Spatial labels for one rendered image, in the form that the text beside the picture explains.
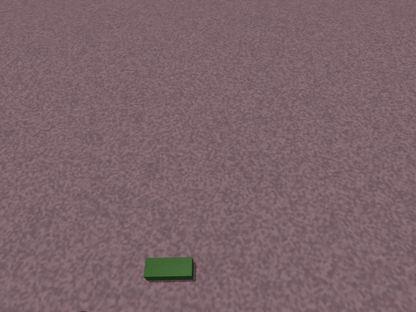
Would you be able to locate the carton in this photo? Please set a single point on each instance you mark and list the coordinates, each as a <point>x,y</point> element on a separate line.
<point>169,268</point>

